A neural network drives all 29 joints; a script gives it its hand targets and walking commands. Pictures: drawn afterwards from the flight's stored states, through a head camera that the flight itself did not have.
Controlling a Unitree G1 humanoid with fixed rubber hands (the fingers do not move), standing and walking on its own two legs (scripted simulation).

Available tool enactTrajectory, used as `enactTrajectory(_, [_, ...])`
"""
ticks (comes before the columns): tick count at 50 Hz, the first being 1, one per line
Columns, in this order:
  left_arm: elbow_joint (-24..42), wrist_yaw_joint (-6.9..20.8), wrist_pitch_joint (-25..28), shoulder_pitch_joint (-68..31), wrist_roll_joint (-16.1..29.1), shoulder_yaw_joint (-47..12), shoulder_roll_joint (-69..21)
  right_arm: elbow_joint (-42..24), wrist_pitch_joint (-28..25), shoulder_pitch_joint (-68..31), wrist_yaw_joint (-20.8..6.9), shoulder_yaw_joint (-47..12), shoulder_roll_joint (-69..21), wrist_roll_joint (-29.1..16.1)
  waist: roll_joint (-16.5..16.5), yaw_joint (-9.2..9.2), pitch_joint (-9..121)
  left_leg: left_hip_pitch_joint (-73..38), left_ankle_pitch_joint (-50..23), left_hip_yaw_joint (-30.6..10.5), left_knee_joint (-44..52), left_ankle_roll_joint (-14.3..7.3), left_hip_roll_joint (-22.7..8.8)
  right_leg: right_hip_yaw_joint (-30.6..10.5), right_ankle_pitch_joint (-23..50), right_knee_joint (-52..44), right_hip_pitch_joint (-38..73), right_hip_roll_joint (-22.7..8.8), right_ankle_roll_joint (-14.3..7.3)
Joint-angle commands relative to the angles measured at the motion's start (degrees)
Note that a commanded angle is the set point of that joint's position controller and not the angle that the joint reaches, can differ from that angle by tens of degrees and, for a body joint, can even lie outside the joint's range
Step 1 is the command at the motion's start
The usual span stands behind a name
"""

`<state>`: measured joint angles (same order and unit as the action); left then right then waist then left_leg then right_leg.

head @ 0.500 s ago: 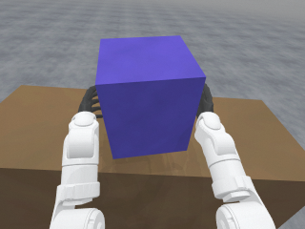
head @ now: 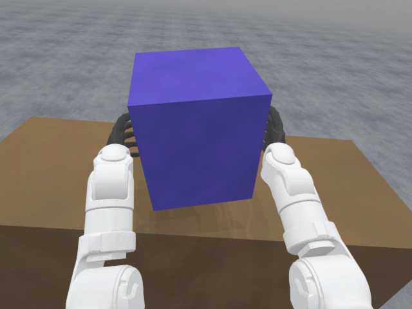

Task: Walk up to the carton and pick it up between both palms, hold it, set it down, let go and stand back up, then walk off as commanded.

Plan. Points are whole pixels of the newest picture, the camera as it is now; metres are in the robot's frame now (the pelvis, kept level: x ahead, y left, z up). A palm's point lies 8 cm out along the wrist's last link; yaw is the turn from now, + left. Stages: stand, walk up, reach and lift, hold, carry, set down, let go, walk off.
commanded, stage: hold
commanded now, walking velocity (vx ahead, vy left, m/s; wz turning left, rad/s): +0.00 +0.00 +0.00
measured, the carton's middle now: (196, 128) +0.42 +0.00 +0.21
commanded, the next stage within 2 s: none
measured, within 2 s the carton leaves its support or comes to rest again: neither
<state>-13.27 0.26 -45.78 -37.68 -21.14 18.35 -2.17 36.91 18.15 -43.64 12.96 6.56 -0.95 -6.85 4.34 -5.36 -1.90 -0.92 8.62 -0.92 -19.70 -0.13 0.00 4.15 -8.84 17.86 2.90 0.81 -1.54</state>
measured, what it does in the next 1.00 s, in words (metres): stands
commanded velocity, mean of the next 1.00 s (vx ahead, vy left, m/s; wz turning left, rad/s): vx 0.00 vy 0.00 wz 0.00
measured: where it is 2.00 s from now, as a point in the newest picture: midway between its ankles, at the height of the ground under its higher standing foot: outside the picture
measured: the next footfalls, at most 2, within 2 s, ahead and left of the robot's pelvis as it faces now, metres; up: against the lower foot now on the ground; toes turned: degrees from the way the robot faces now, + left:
none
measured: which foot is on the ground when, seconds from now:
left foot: down 0.00-1.00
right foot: down 0.00-1.00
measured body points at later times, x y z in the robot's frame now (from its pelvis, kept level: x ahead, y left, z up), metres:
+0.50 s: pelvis +0.01 +0.00 +0.00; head -0.06 +0.04 +0.44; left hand +0.37 +0.16 +0.19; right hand +0.37 -0.14 +0.21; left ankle +0.04 +0.12 -0.75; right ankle +0.03 -0.10 -0.75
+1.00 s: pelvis +0.00 +0.01 +0.00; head -0.06 +0.04 +0.44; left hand +0.37 +0.16 +0.19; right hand +0.37 -0.14 +0.21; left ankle +0.04 +0.12 -0.75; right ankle +0.03 -0.10 -0.75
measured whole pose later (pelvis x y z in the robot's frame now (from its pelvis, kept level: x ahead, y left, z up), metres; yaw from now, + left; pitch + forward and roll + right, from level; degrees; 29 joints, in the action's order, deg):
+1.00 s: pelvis +0.00 +0.01 +0.00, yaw +0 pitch -12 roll -1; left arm -8.6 -1.4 -46.5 -34.6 -19.3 15.7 -2.6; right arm 32.0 18.2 -40.3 13.5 4.5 0.0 -9.7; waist 3.7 -5.5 -2.6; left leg -0.5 9.5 -0.6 -20.9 -0.6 0.1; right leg 4.0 -9.0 17.8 3.1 0.6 -1.0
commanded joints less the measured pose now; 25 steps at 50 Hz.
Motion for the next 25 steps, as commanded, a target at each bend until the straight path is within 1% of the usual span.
enactTrajectory(1, [18.4,10.1,9.7,-58.6,13.1,-26.3,-27.6,-16.9,-4.4,-49.7,-10.1,-18.2,-31.4,-4.3,-6.6,-0.55,28.4,-3.0,-8.1,2.8,3.7,0.2,1.5,1.3,4.9,-1.8,4.7,0.9,3.5])
enactTrajectory(2, [17.3,9.7,9.4,-56.4,13.6,-27.9,-28.8,-18.4,-4.3,-48.9,-9.8,-19.0,-31.4,-5.6,-7.9,-1.5,28.6,-4.3,-10.9,2.7,2.0,0.8,1.6,0.6,7.8,-1.9,4.8,0.8,3.4])
enactTrajectory(3, [16.0,9.1,9.5,-58.2,14.9,-29.1,-29.4,-22.2,-4.8,-53.5,-9.8,-20.2,-32.1,-5.7,-7.4,-0.7,28.1,-3.7,-9.6,2.3,1.8,0.4,1.7,0.3,5.4,-2.5,2.6,0.7,3.6])
enactTrajectory(4, [15.2,8.9,9.4,-56.3,14.7,-29.7,-28.1,-19.8,-4.4,-50.0,-9.5,-19.3,-31.2,-5.1,-7.8,-1.71,26.3,-4.0,-8.9,2.5,1.7,0.8,2.0,0.2,6.3,-2.8,2.7,0.6,3.5])
enactTrajectory(5, [16.0,9.0,9.3,-55.9,14.5,-29.5,-29.3,-20.5,-4.7,-50.5,-9.4,-19.4,-30.3,-5.6,-8.2,-1.13,27.1,-5.5,-11.1,2.4,1.2,1.3,1.9,0.3,6.7,-2.6,2.6,0.9,3.4])
enactTrajectory(6, [19.2,8.9,9.7,-56.7,14.3,-30.2,-28.7,-21.1,-4.5,-50.1,-9.3,-19.1,-29.8,-4.7,-9.3,-2.1,28.3,-6.8,-12.7,1.6,0.9,1.7,1.3,0.3,7.1,-2.3,2.6,0.6,3.4])
enactTrajectory(7, [20.9,8.6,10.0,-57.0,14.9,-30.6,-29.7,-21.6,-4.5,-50.0,-9.0,-19.3,-30.1,-4.9,-9.3,-2.09,30.4,-7.8,-14.3,1.9,0.6,2.2,1.4,0.3,8.0,-2.5,3.0,0.8,3.5])
enactTrajectory(8, [15.8,9.0,8.4,-52.3,12.4,-27.8,-28.5,-17.7,-3.4,-46.8,-9.3,-19.7,-28.8,-5.3,-8.6,-1.6,25.3,-6.5,-12.6,1.7,1.3,1.5,1.3,0.4,6.5,-2.6,2.9,0.9,3.2])
enactTrajectory(9, [18.7,8.9,8.6,-54.9,12.7,-28.7,-28.4,-19.1,-3.6,-48.1,-9.4,-19.3,-28.4,-5.0,-9.2,-1.54,26.7,-5.8,-11.8,2.1,1.4,1.6,1.6,0.9,6.0,-2.3,3.3,0.9,3.5])
enactTrajectory(10, [15.1,9.3,8.0,-52.0,11.4,-26.5,-27.1,-16.0,-3.1,-46.2,-9.3,-18.5,-28.3,-4.2,-8.2,-1.48,22.2,-2.7,-7.8,2.8,2.4,0.8,2.3,0.8,5.0,-2.7,4.7,0.4,3.5])
enactTrajectory(11, [15.8,10.0,8.0,-53.4,11.6,-25.3,-26.4,-19.4,-3.5,-48.9,-9.3,-19.6,-29.6,-4.9,-6.0,-0.6,23.2,-2.2,-7.3,2.8,3.1,-0.1,2.3,0.1,5.0,-2.9,5.8,-0.3,4.3])
enactTrajectory(12, [17.4,9.9,8.8,-54.9,12.7,-26.1,-26.1,-20.6,-3.7,-49.5,-9.4,-20.9,-30.8,-4.9,-5.3,-0.21,25.6,-2.3,-6.7,3.1,2.6,-0.5,2.6,0.4,4.7,-2.9,5.5,-0.1,4.5])
enactTrajectory(13, [18.4,9.7,8.7,-54.9,13.8,-27.4,-27.5,-23.6,-4.6,-52.3,-9.2,-21.0,-30.6,-5.8,-6.0,-0.19,30.3,-4.6,-11.0,2.8,1.9,0.0,2.3,0.8,7.4,-2.3,5.5,0.6,3.8])
enactTrajectory(14, [17.3,9.8,8.4,-52.2,13.1,-27.2,-27.1,-21.1,-3.9,-48.0,-8.9,-20.4,-29.9,-5.6,-6.4,-0.62,28.6,-6.2,-12.5,2.8,1.2,0.5,2.0,0.8,9.0,-2.4,4.6,0.5,3.9])
enactTrajectory(15, [24.0,9.4,9.2,-54.9,14.6,-30.4,-28.8,-23.4,-4.3,-47.6,-8.9,-21.9,-30.5,-6.5,-7.9,-1.34,32.5,-8.5,-18.7,2.0,0.0,1.6,1.6,1.1,13.0,-1.1,5.0,1.5,3.8])
enactTrajectory(16, [20.7,9.5,8.5,-50.5,13.5,-29.1,-28.0,-21.5,-3.5,-44.0,-8.5,-22.1,-29.0,-6.7,-7.9,-1.86,28.6,-9.2,-19.7,2.1,-0.4,2.1,2.0,1.0,13.9,-1.8,5.5,1.5,3.7])
enactTrajectory(17, [15.1,10.2,7.5,-49.4,11.7,-26.7,-27.3,-19.6,-2.8,-44.7,-8.2,-20.8,-28.6,-6.5,-7.4,-1.51,21.8,-7.2,-15.2,2.3,0.6,1.4,2.1,0.1,9.4,-3.3,3.2,0.5,3.9])
enactTrajectory(18, [16.1,10.5,7.3,-47.8,11.6,-26.4,-27.5,-22.1,-3.2,-46.6,-8.4,-22.1,-29.5,-6.6,-5.6,-0.55,23.8,-5.3,-13.3,2.6,1.3,0.3,2.4,0.6,10.2,-2.7,5.2,0.5,4.2])
enactTrajectory(19, [13.2,10.9,6.7,-48.5,10.6,-24.2,-25.1,-17.5,-2.1,-43.9,-8.5,-19.7,-28.3,-5.4,-5.2,-0.5,19.5,-2.4,-7.8,2.9,2.9,-0.1,2.3,0.2,5.7,-3.8,5.1,0.2,3.9])
enactTrajectory(20, [15.4,11.2,7.0,-50.2,10.9,-26.0,-26.1,-19.1,-2.7,-45.2,-8.8,-19.7,-28.5,-4.8,-5.7,-1.17,21.0,-3.6,-8.0,3.1,3.1,0.2,2.1,1.0,5.5,-3.2,4.2,0.3,4.0])
enactTrajectory(21, [17.8,10.9,7.4,-50.8,11.7,-27.2,-27.2,-19.7,-3.2,-45.9,-9.1,-20.6,-29.6,-5.4,-6.6,-0.83,23.0,-4.2,-11.3,2.6,2.4,0.7,1.8,1.4,6.1,-2.7,4.7,0.8,3.6])
enactTrajectory(22, [18.5,10.9,7.6,-51.8,11.3,-26.6,-27.0,-19.9,-3.4,-45.9,-8.8,-20.8,-29.7,-6.2,-6.4,-1.25,23.6,-5.7,-12.7,3.1,1.7,0.6,2.3,1.2,7.8,-2.6,4.9,0.8,3.9])
enactTrajectory(23, [18.4,10.9,7.7,-51.2,13.0,-27.5,-27.9,-21.6,-3.5,-47.1,-8.9,-21.1,-29.2,-6.5,-6.7,-1.0,25.3,-6.8,-14.1,2.6,1.6,1.1,1.8,1.2,7.7,-3.0,4.0,0.8,3.8])
enactTrajectory(24, [18.3,10.5,7.6,-50.4,12.4,-27.2,-26.9,-21.1,-3.1,-45.4,-8.8,-21.3,-28.7,-6.4,-7.7,-1.37,24.2,-7.2,-16.0,2.1,1.4,1.4,1.4,1.1,8.5,-2.8,3.8,1.1,3.5])
enactTrajectory(25, [17.7,10.4,7.7,-50.5,14.0,-29.2,-28.1,-23.5,-3.9,-47.9,-8.8,-21.2,-28.8,-6.8,-7.4,-1.16,25.0,-7.3,-14.1,2.5,1.2,1.7,1.8,1.0,6.7,-3.3,2.8,1.1,3.6])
